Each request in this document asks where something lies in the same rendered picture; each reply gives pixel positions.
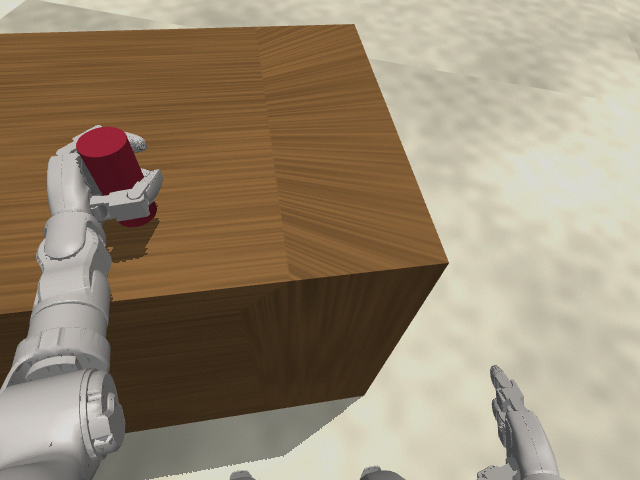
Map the left robot arm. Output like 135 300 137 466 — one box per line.
0 211 125 480

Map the right robot hand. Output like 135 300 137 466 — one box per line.
476 365 560 480

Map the can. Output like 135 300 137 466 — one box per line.
76 127 157 227

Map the left robot hand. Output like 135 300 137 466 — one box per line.
47 125 163 227

